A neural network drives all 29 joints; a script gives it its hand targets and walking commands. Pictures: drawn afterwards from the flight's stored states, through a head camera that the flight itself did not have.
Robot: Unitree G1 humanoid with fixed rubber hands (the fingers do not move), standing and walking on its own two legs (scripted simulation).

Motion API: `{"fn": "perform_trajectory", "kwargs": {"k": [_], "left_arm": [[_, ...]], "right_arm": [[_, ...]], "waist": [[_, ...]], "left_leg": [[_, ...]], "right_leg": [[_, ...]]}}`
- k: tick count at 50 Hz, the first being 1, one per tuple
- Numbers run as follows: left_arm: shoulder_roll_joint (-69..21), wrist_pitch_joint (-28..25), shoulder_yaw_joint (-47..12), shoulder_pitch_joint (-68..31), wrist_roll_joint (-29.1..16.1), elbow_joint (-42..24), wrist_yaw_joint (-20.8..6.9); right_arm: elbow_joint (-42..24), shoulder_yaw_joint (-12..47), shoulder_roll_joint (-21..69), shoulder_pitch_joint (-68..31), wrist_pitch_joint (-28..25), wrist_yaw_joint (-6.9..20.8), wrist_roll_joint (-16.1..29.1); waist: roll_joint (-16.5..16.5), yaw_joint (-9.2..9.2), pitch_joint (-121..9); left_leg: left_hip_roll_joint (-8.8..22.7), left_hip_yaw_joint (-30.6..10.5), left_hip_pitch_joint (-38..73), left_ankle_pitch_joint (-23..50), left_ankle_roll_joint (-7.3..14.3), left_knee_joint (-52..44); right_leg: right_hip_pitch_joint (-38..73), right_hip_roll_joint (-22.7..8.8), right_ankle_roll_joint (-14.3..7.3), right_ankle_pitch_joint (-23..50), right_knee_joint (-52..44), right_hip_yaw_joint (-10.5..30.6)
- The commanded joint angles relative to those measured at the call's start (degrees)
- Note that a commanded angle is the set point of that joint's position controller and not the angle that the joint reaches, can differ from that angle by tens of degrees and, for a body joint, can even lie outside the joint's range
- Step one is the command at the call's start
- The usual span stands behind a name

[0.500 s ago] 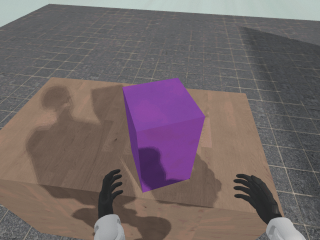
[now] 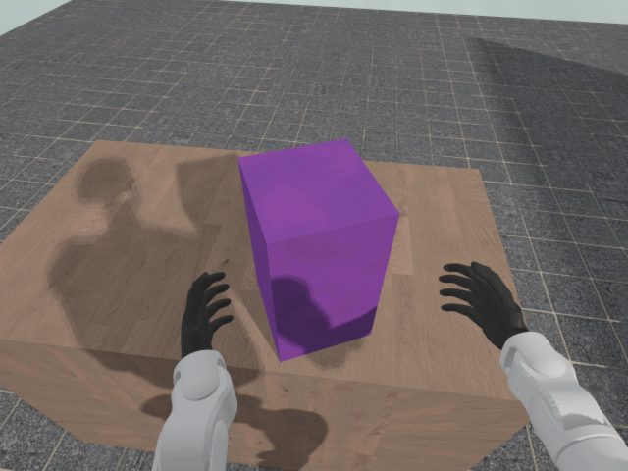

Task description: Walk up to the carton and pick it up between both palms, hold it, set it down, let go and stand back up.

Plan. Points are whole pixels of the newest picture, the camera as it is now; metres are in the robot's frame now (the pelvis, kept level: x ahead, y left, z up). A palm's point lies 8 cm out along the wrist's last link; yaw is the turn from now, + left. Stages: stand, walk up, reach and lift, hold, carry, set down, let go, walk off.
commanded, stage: reach and lift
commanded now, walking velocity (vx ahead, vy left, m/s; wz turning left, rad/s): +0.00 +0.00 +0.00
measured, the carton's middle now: (311, 256) +0.44 +0.05 +0.02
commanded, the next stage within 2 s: none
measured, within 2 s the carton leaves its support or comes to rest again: neither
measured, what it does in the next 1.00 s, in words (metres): stands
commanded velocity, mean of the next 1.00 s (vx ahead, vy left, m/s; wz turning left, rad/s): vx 0.00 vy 0.00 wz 0.00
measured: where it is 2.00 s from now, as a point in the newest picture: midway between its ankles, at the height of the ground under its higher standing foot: outside the picture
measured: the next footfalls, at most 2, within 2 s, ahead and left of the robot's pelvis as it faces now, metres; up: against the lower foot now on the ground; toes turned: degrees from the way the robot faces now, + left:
none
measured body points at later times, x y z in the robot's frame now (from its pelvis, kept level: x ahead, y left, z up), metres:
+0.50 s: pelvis -0.01 +0.00 +0.00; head +0.00 +0.00 +0.45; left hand +0.31 +0.20 +0.13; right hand +0.39 -0.16 +0.11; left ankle +0.04 +0.15 -0.75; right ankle -0.01 -0.06 -0.75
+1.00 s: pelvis -0.01 +0.01 +0.00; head +0.02 +0.00 +0.45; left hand +0.33 +0.22 +0.16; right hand +0.44 -0.13 +0.16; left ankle +0.04 +0.15 -0.75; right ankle -0.01 -0.06 -0.75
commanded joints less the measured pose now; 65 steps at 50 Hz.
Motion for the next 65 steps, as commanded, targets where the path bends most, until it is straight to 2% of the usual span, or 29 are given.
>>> {"fn": "perform_trajectory", "kwargs": {"k": [1,10,20,29,36,37,39,43,49,50,54,63,65], "left_arm": [[-1.0,1.2,-0.8,-15.8,0.2,-13.7,0.1],[1.0,13.7,2.3,-26.6,-1.6,-18.1,0.5],[2.5,19.6,5.0,-35.5,-2.0,-16.4,0.1],[4.3,21.9,6.4,-41.1,-2.6,-16.9,-0.3],[5.7,23.2,7.0,-45.1,-3.5,-16.0,-0.6],[6.4,23.1,8.0,-40.6,-3.5,-14.8,-1.4],[6.6,23.1,8.5,-43.3,-3.7,-14.5,-2.2],[7.3,23.3,8.0,-46.8,-5.1,-16.4,-1.9],[9.2,23.5,8.2,-53.2,-7.0,-13.3,-0.8],[9.4,23.7,8.7,-53.9,-7.0,-11.2,-0.8],[10.4,23.5,9.8,-56.5,-7.2,-7.2,-0.7],[11.7,22.0,10.0,-65.5,-7.2,-2.3,-0.4],[11.7,21.7,10.5,-66.3,-6.7,0.1,-0.4]], "right_arm": [[-9.8,-5.6,-10.1,-18.0,0.1,-0.9,0.4],[-12.5,-5.8,-10.2,-29.2,9.5,-4.0,1.2],[-9.1,-5.3,-11.6,-39.3,13.6,-5.0,1.5],[-6.6,-4.5,-13.5,-47.4,15.2,-5.1,2.6],[-3.7,-4.1,-15.1,-53.5,16.3,-4.4,3.3],[-4.7,-2.0,-13.7,-49.3,16.1,-5.2,5.1],[-4.3,-1.9,-14.4,-52.5,16.3,-6.0,5.5],[-3.9,-2.9,-15.4,-56.0,17.1,-5.5,5.9],[-2.1,-4.5,-15.8,-62.7,18.6,-4.6,4.5],[-1.0,-4.1,-15.5,-63.5,18.9,-4.5,4.1],[1.7,-3.5,-15.3,-66.3,19.4,-4.3,3.9],[7.8,-3.6,-15.1,-74.3,19.8,-4.0,3.5],[10.5,-3.0,-14.6,-75.3,20.0,-3.8,3.5]], "waist": [[-2.5,0.08,-16.5],[-1.9,0.57,-19.2],[-2.3,0.74,-22.3],[-1.6,1.23,-26.8],[-1.0,1.74,-29.9],[-1.2,2.22,-30.0],[-0.2,2.13,-30.1],[0.7,2.25,-31.0],[-0.1,3.04,-33.8],[-0.6,3.33,-33.3],[-1.9,4.24,-34.8],[-0.7,4.17,-37.4],[-0.7,4.79,-37.4]], "left_leg": [[-0.4,-5.4,13.5,5.7,4.6,1.3],[-0.7,-5.7,12.6,4.5,4.1,2.0],[-1.1,-5.9,11.8,4.1,3.6,2.6],[-1.4,-6.0,12.2,6.6,2.9,3.6],[-1.5,-5.9,12.5,8.2,2.2,4.5],[-2.0,-5.5,13.8,11.6,2.4,5.1],[-2.2,-5.7,14.1,12.8,2.0,4.9],[-1.7,-5.7,14.8,13.3,1.5,5.3],[-1.3,-5.5,13.0,9.8,1.5,5.5],[-1.4,-5.5,12.3,9.2,1.6,5.5],[-1.6,-5.5,10.3,8.5,1.8,5.4],[-1.9,-5.7,6.8,8.1,1.0,5.8],[-1.9,-5.6,5.7,7.6,1.1,5.8]], "right_leg": [[-3.3,-6.2,1.4,14.6,-3.2,7.6],[-3.3,-6.3,4.3,12.7,-2.3,8.2],[-2.8,-6.0,6.4,14.2,-1.5,7.9],[-1.9,-5.2,6.9,20.9,-0.3,6.5],[-2.4,-4.6,7.0,23.4,0.0,5.2],[-0.8,-4.8,6.5,26.1,0.1,5.6],[-1.5,-4.4,6.5,28.9,0.4,5.0],[-4.0,-3.6,5.6,23.9,-0.2,3.9],[-6.4,-3.3,5.1,17.3,-0.8,3.5],[-6.7,-3.4,5.2,16.3,-1.0,3.7],[-5.4,-3.8,6.2,17.7,-0.5,3.9],[-3.4,-4.1,7.4,20.9,0.8,3.5],[-2.8,-4.3,7.6,20.8,1.1,3.5]]}}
